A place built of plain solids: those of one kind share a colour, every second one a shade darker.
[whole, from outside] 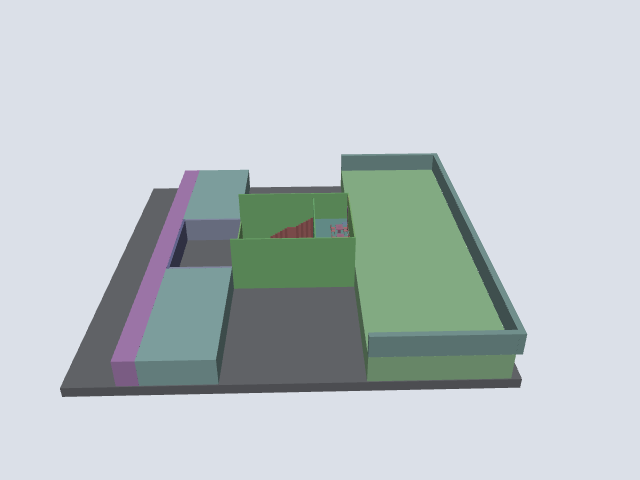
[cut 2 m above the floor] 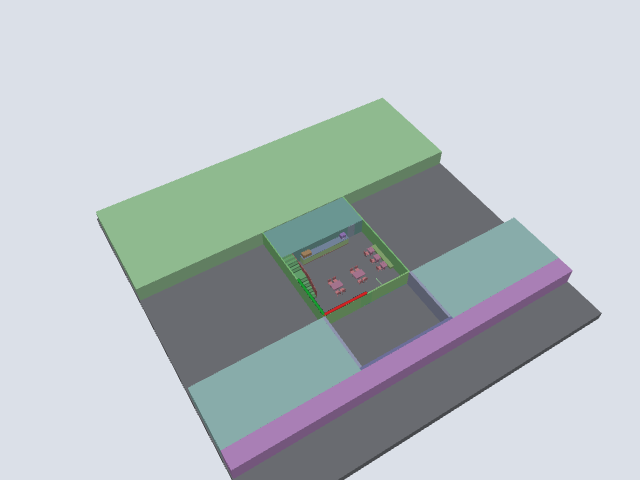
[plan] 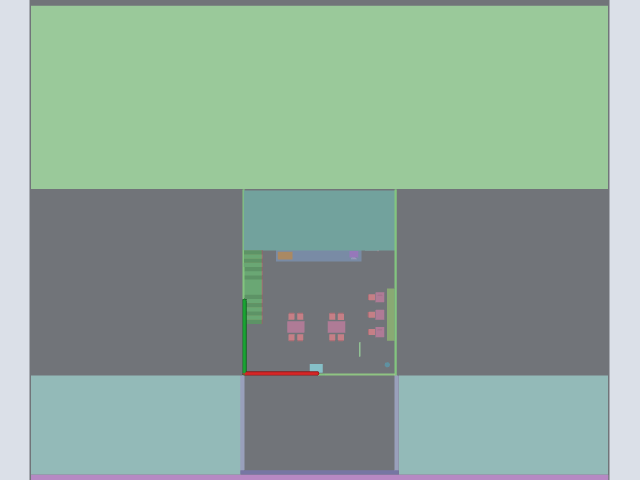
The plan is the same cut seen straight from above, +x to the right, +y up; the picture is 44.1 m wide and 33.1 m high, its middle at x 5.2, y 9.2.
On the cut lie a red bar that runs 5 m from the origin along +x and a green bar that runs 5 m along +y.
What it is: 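A cafe downstairs, of the 2010s to 2020s; 10.3 x 12.6 m; the hall a cellar under a ceiling 2.48 m high; over the flight a stairwell up to the entrance level's ceiling, 6.05 m over the hall's floor; the entrance level at street height, 2.70 m over the hall's floor, over the rear 4.1 m, with the street door 0.95 x 2.15 m and a glazed street front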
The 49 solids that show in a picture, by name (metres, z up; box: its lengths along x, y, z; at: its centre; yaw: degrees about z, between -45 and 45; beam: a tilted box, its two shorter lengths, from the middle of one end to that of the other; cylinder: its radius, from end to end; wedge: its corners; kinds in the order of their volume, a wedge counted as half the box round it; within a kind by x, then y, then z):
{
 "street_ground_1": {"box": [39.8, 12.65, 2.75], "at": [5.17, 19.04, 1.32]},
 "well_ground_1": {"box": [14.43, 6.83, 2.8], "at": [-7.51, -3.56, 1.35]},
 "well_ground_2": {"box": [14.43, 6.83, 2.8], "at": [17.86, -3.56, 1.35]},
 "well_ground_far_1": {"box": [39.8, 2.0, 2.8], "at": [5.17, -7.98, 1.35]},
 "upper_1": {"box": [10.44, 4.13, 2.75], "at": [5.17, 10.54, 1.32]},
 "street_hedge_1": {"box": [0.6, 12.65, 2.2], "at": [-14.43, 19.04, 3.8]},
 "street_hedge_2": {"box": [39.8, 0.6, 2.2], "at": [5.17, 25.66, 3.8]},
 "street_hedge_3": {"box": [0.6, 12.65, 2.2], "at": [24.77, 19.04, 3.8]},
 "wall_1": {"box": [0.15, 12.86, 6.1], "at": [-0.07, 6.28, 3.0]},
 "wall_2": {"box": [1.5, 0.15, 2.53], "at": [4.94, -0.07, 1.22]},
 "wall_3": {"box": [0.15, 12.86, 6.1], "at": [10.41, 6.28, 3.0]},
 "well_wall_1": {"box": [0.3, 6.53, 2.8], "at": [-0.15, -3.42, 1.35]},
 "well_wall_2": {"box": [0.3, 6.53, 2.8], "at": [10.49, -3.42, 1.35]},
 "well_wall_far_1": {"box": [10.94, 0.3, 2.8], "at": [5.17, -6.83, 1.35]},
 "stair_step_1": {"box": [1.24, 0.29, 0.22], "at": [0.57, 3.56, 0.06]},
 "stair_step_2": {"box": [1.24, 0.29, 0.39], "at": [0.57, 3.84, 0.14]},
 "stair_step_3": {"box": [1.24, 0.29, 0.56], "at": [0.57, 4.13, 0.23]},
 "stair_step_4": {"box": [1.24, 0.29, 0.73], "at": [0.57, 4.42, 0.31]},
 "stair_step_5": {"box": [1.24, 0.29, 0.89], "at": [0.57, 4.7, 0.4]},
 "stair_step_6": {"box": [1.24, 0.29, 1.06], "at": [0.57, 4.99, 0.48]},
 "stair_step_7": {"box": [1.24, 0.29, 1.23], "at": [0.57, 5.28, 0.57]},
 "stair_step_8": {"box": [1.24, 1.05, 1.4], "at": [0.57, 5.95, 0.65]},
 "stair_step_9": {"box": [1.24, 0.29, 1.57], "at": [0.57, 6.61, 0.73]},
 "stair_step_10": {"box": [1.24, 0.29, 1.74], "at": [0.57, 6.9, 0.82]},
 "stair_step_11": {"box": [1.24, 0.29, 1.91], "at": [0.57, 7.19, 0.9]},
 "stair_step_12": {"box": [1.24, 0.29, 2.08], "at": [0.57, 7.48, 0.99]},
 "stair_step_13": {"box": [1.24, 0.29, 2.24], "at": [0.57, 7.76, 1.07]},
 "stair_step_14": {"box": [1.24, 0.29, 2.41], "at": [0.57, 8.05, 1.16]},
 "stair_step_15": {"box": [1.24, 0.29, 2.58], "at": [0.57, 8.34, 1.24]},
 "window_wall_1": {"box": [4.34, 0.15, 2.53], "at": [2.17, -0.07, 1.22]},
 "window_wall_2": {"box": [8.44, 0.15, 3.35], "at": [6.12, 12.63, 4.38]},
 "window_wall_3": {"box": [4.8, 0.15, 2.53], "at": [7.94, -0.07, 1.22]},
 "entrance_wall_1": {"box": [9.1, 0.15, 3.4], "at": [5.79, 8.55, 4.35]},
 "counter_1": {"box": [5.86, 0.7, 1.05], "at": [5.11, 8.12, 0.47]},
 "bench_upholstered_1": {"box": [0.5, 3.6, 0.25], "at": [10.07, 4.05, 0.33]},
 "meeting_table_1": {"box": [1.2, 0.8, 0.12], "at": [3.54, 3.2, 0.69]},
 "meeting_table_2": {"box": [1.2, 0.8, 0.12], "at": [6.34, 3.2, 0.69]},
 "meeting_table_3": {"box": [0.6, 0.7, 0.12], "at": [9.33, 2.85, 0.69]},
 "meeting_table_4": {"box": [0.6, 0.7, 0.12], "at": [9.33, 4.05, 0.69]},
 "meeting_table_5": {"box": [0.6, 0.7, 0.12], "at": [9.33, 5.25, 0.69]},
 "stair_guard_1": {"box": [0.06, 1.06, 2.35], "at": [1.21, 5.95, 1.13]},
 "stair_guard_2": {"box": [0.06, 0.3, 3.03], "at": [1.21, 7.48, 1.46]},
 "stair_guard_3": {"box": [0.06, 0.3, 3.36], "at": [1.21, 8.05, 1.63]},
 "stair_guard_4": {"box": [0.06, 0.3, 3.53], "at": [1.21, 8.34, 1.72]},
 "display_1": {"box": [1.02, 0.55, 0.42], "at": [2.79, 8.12, 1.25]},
 "counter_top_1": {"box": [5.9, 0.78, 0.04], "at": [5.11, 8.1, 1.02]},
 "coffee_machine_1": {"box": [0.6, 0.45, 0.45], "at": [7.54, 8.22, 1.26]},
 "service_door_1": {"box": [0.95, 0.03, 2.1], "at": [8.81, 8.46, 1.0]},
 "door_mat_1": {"box": [0.9, 0.6, 0.07], "at": [4.94, 0.35, -0.02]}
}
